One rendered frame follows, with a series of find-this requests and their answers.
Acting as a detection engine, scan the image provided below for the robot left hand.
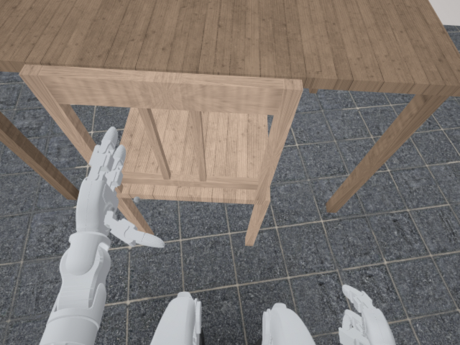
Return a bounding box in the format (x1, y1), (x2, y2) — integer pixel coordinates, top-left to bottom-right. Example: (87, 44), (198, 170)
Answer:
(75, 126), (165, 248)

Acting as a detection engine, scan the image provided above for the robot thigh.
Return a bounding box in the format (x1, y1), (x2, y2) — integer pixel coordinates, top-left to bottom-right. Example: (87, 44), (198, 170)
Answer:
(150, 297), (201, 345)
(262, 308), (316, 345)

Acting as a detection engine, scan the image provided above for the table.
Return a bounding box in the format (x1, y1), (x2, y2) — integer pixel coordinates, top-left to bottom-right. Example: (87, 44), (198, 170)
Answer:
(0, 0), (460, 213)

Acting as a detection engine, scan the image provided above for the right robot thigh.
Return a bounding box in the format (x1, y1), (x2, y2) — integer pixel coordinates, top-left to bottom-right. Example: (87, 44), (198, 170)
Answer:
(262, 308), (316, 345)

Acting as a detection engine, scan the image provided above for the left robot thigh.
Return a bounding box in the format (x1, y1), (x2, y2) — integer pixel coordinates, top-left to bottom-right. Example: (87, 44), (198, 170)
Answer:
(150, 297), (201, 345)

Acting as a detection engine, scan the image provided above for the chair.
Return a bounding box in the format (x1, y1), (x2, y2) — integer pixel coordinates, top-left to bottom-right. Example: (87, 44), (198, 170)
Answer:
(19, 64), (303, 246)

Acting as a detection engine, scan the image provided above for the left robot forearm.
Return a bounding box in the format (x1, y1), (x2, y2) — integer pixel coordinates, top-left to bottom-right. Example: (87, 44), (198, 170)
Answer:
(39, 231), (111, 345)

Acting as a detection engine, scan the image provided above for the robot right hand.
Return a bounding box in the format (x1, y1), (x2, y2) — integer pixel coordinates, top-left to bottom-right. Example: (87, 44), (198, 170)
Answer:
(339, 285), (396, 345)

